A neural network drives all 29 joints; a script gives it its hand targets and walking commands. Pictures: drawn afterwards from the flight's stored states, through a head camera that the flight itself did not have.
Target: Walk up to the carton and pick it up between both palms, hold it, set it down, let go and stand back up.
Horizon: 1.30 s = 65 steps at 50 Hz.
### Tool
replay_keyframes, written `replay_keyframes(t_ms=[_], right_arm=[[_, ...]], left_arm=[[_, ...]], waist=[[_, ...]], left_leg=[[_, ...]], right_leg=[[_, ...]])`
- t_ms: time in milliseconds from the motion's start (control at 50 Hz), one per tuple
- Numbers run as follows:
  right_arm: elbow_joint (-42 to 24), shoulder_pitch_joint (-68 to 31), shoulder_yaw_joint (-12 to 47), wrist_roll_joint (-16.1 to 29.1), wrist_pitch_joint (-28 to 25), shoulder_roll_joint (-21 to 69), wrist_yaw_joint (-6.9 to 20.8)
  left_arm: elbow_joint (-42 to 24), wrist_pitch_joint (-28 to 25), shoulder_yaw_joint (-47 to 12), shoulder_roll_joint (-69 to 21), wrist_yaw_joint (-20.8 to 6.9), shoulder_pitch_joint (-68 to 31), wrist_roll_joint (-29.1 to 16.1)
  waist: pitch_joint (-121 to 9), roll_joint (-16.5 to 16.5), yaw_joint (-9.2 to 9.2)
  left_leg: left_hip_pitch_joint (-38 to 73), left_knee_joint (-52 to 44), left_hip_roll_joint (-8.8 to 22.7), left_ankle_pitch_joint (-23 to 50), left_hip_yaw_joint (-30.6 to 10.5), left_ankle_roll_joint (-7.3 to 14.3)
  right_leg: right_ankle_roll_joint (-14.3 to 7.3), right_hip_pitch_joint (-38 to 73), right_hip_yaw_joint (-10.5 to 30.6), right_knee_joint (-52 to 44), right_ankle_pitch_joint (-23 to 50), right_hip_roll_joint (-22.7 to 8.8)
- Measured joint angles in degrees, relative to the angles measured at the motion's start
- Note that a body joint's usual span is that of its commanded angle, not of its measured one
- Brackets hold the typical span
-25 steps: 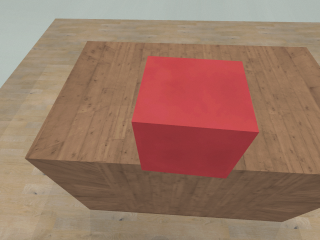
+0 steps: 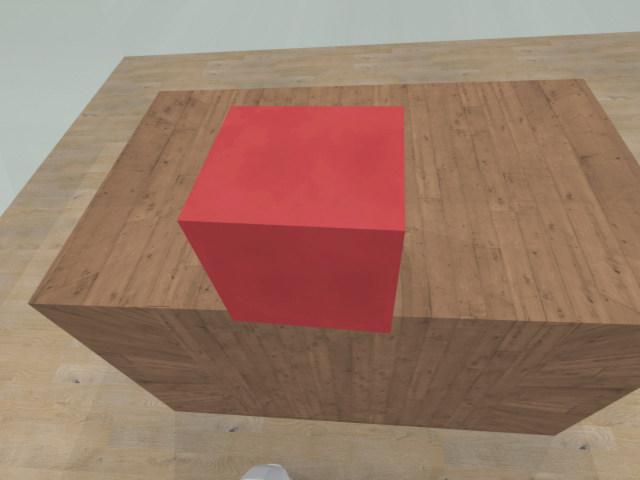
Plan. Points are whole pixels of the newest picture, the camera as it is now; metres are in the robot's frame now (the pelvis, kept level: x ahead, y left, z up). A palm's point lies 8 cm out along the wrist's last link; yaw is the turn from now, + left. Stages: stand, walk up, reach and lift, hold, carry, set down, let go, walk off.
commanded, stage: walk up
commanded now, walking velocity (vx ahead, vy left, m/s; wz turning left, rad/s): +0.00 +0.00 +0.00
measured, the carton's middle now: (312, 221) +0.46 +0.05 +0.04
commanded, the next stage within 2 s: none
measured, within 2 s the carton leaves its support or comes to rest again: neither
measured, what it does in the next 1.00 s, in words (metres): steps to the right: left foot, then right foot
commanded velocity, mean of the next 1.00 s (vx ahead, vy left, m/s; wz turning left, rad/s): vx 0.03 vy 0.11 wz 0.00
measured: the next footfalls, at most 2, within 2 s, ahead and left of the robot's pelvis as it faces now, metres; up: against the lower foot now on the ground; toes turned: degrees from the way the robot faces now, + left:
left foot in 0.70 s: +0.09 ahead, +0.07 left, +0.00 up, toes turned +13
right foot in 0.92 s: -0.04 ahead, -0.26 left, +0.00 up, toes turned +4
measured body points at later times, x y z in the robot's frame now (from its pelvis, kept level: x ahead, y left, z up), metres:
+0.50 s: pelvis +0.01 -0.06 +0.02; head -0.01 -0.12 +0.46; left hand -0.06 +0.15 -0.12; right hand +0.01 -0.29 -0.17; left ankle -0.02 +0.14 -0.66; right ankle -0.01 -0.05 -0.73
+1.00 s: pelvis -0.04 -0.12 -0.02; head -0.01 -0.19 +0.43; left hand -0.04 +0.12 -0.14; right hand +0.05 -0.35 -0.21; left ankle +0.02 +0.04 -0.70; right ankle -0.08 -0.26 -0.73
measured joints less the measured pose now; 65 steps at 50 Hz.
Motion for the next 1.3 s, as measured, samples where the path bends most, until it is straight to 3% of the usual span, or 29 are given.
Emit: replay_keyframes(t_ms=[60, 160, 260, 340, 440, 560, 600, 640, 680, 700, 720, 740, 780, 820, 860, 900, 920, 960, 1000, 1040, 1120, 1220, 1300], right_arm=[[0.21, -0.67, 0.25, 0.17, -0.41, 0.47, 1.31], [1.9, 0.0, 1.05, 0.31, -1.03, 2.41, 1.56], [3.53, 1.4, 0.72, 0.28, 0.17, 2.92, 1.52], [3.6, 2.14, 0.76, 0.08, 0.08, 2.02, 1.89], [3.13, 2.82, 1.09, -0.03, -1.09, 1.76, 1.99], [1.59, 4.3, 1.32, -0.02, -2.3, 2.86, 1.65], [0.7, 4.6, 1.58, -0.16, -2.78, 3.51, 1.32], [-0.53, 5.44, 1.84, -0.26, -3.59, 4.26, 0.75], [-2.3, 6.44, 1.96, -0.12, -4.76, 4.35, 0.05], [-3.16, 6.7, 1.8, 0.15, -5.42, 4.07, -0.47], [-3.17, 6.42, 1.5, 0.37, -5.61, 4.43, -1.17], [-2.9, 6.51, 1.34, 0.38, -5.22, 4.69, -1.76], [-1.65, 7.34, 1.34, 0.17, -3.78, 4.33, -2.24], [-0.76, 6.88, 1.05, 0.24, -2.21, 3.34, -1.93], [-1.56, 4.56, 0.92, 0.01, -1.2, 2.77, -1.63], [-3.51, 1.15, 0.75, -0.47, -1.14, 2.71, -1.32], [-4.46, -0.87, 0.57, -0.82, -1.14, 2.16, -0.91], [-6.18, -3.25, 0.02, -1.23, -0.84, -0.26, 0.1], [-7.67, -3.74, -0.29, -1.87, 0.15, -1.3, 1.21], [-8.91, -4.94, -0.45, -1.85, 0.54, -2.44, 2.55], [-10.74, -6.09, -1.03, -1.8, -0.59, -4.11, 4.05], [-10.58, -6.73, -0.16, -1.99, 0.52, -4.59, 4.86], [-10.76, -8.02, 0.93, -1.43, 1.16, -3.82, 5.04]], left_arm=[[1.09, 0.36, -1.64, -2.11, 0.55, 2.07, -0.52], [2.01, 0.04, -3.74, -4.83, 0.85, 3.24, -1.34], [0.75, -0.16, -3.15, -5.45, 2.12, 2.87, -1.19], [0.56, -0.31, -2.25, -4.21, 2.31, 3.5, -1.25], [2.04, -0.29, -2.04, -3.12, 1.76, 5.73, -1.31], [3.5, 0.68, -2.29, -2.67, 1.11, 6.84, -1.92], [3.86, 1.26, -2.6, -2.72, 1.12, 6.16, -2.19], [3.93, 2.31, -2.44, -2.67, 0.92, 4.85, -2.35], [3.24, 3.53, -1.84, -2.73, 0.58, 3.32, -2.85], [2.58, 4.0, -1.58, -2.66, 0.34, 2.49, -3.2], [2.17, 4.44, -1.14, -1.98, 0.1, 1.12, -3.11], [1.74, 4.83, -0.7, -1.36, -0.09, -0.27, -2.43], [-0.14, 5.36, 0.03, -0.87, -0.52, -2.29, -1.02], [-2.33, 5.03, 0.16, -1.23, -0.7, -3.74, 0.17], [-3.77, 4.04, 0.21, -1.34, -0.61, -4.36, 0.59], [-4.73, 2.74, 0.55, -0.9, -0.13, -4.22, 0.6], [-4.38, 1.99, 0.81, -1.22, 0.42, -4.53, 0.6], [-3.33, 1.33, 0.57, -3.32, 1.4, -4.5, 0.51], [-3.21, 1.15, 0.51, -4.0, 1.95, -1.46, 0.92], [-2.4, 1.54, 0.68, -4.57, 2.45, 1.97, 1.6], [-0.74, 2.09, 0.73, -4.66, 2.59, 6.31, 0.75], [-0.84, 0.49, 1.07, -3.76, 3.02, 9.9, 0.76], [-0.34, -0.06, 1.17, -3.36, 3.15, 12.05, 1.63]], waist=[[-0.47, 1.39, -0.73], [-2.15, 3.1, -1.32], [-3.86, 2.55, 0.7], [-4.56, 1.61, 1.23], [-5.24, 0.02, 1.4], [-4.45, -1.98, 1.02], [-3.44, -2.14, -0.05], [-2.13, -2.25, -1.42], [-0.41, -1.59, -2.51], [0.81, -1.05, -3.06], [2.56, -2.45, -3.49], [3.75, -3.77, -3.33], [3.26, -3.81, -1.84], [1.73, -1.46, -0.1], [0.32, 0.24, 0.65], [-0.28, 0.51, 0.87], [0.45, 1.69, 0.75], [1.57, 5.79, -1.02], [-1.04, 3.95, 0.24], [-2.71, 2.12, 1.72], [-3.46, 1.52, 0.53], [-2.45, 0.34, 3.24], [-1.59, -0.18, 5.23]], left_leg=[[0.46, 3.96, -1.92, 2.93, -0.77, 1.46], [4.6, 4.19, -2.63, 5.86, 0.46, 1.34], [5.1, 9.74, -3.8, 5.69, 1.96, -0.15], [3.72, 12.46, -3.66, 7.52, 1.49, -0.53], [2.99, 10.36, -2.29, 8.81, 1.01, -1.01], [2.55, 5.92, -1.34, 7.15, 4.16, -1.08], [3.37, 1.67, -0.67, 5.87, 5.92, -0.72], [5.36, -4.8, -0.28, 3.95, 8.57, 0.15], [9.15, -15.31, 0.42, 6.8, 11.7, 3.31], [10.14, -19.53, 1.07, 16.17, 11.85, 5.61], [9.71, -18.68, 0.8, 21.07, 12.46, 5.6], [9.19, -16.38, 0.05, 19.9, 13.22, 6.04], [6.49, -11.73, -0.35, 15.79, 13.71, 4.1], [3.34, -8.94, 0.36, 14.15, 13.26, 2.45], [0.77, -8.53, 0.86, 14.92, 12.89, 1.67], [-1.75, -7.34, 1.3, 15.31, 13.14, 1.26], [-2.79, -5.61, 2.29, 14.9, 12.69, 1.19], [-4.66, -0.29, 2.7, 8.12, 8.76, 1.92], [-7.31, 7.96, -0.55, 0.43, 8.32, 1.5], [-9.32, 16.82, -2.5, 0.15, 7.12, 1.1], [-12.11, 26.26, -3.44, 5.92, 3.27, 0.51], [-11.78, 26.76, -2.01, 6.41, 2.45, -0.84], [-10.73, 20.23, -0.32, 3.97, 4.17, -1.29]], right_leg=[[-0.18, 2.99, -0.42, -5.91, 3.03, 1.05], [-1.14, 5.98, -1.61, -10.8, 5.03, 3.45], [-1.84, 4.66, -1.73, -8.69, 3.9, 3.49], [-0.67, 4.4, -1.95, -8.01, 3.2, 2.32], [2.85, 6.44, -1.62, -10.47, 3.75, 1.32], [7.59, 9.64, -2.09, -14.78, 5.53, 0.79], [8.45, 10.43, -3.1, -16.13, 6.32, 1.71], [10.75, 10.86, -4.64, -16.73, 6.78, 3.0], [16.35, 6.94, -6.04, -9.74, 6.19, 4.59], [19.14, 2.02, -5.83, 0.98, 3.8, 5.16], [19.36, -2.71, -4.35, 14.2, -1.19, 3.76], [17.36, -6.27, -2.11, 25.38, -5.39, 1.94], [12.32, -11.03, 3.03, 39.79, -8.82, -0.88], [8.99, -11.47, 6.66, 41.39, -9.58, -3.78], [7.92, -8.44, 8.54, 31.56, -12.44, -6.72], [8.35, -3.4, 8.42, 15.16, -11.61, -9.39], [8.81, -1.76, 7.52, 10.37, -9.59, -9.18], [8.95, -0.45, 4.61, 10.43, -8.92, -7.45], [8.83, -2.03, 5.99, 11.05, -9.21, -9.32], [8.92, -2.48, 8.35, 8.98, -7.97, -10.32], [9.26, -0.19, 6.69, 3.2, -5.25, -10.9], [9.97, 0.25, 6.07, 1.42, -4.71, -10.54], [11.6, 0.74, 5.67, 0.24, -4.7, -11.08]])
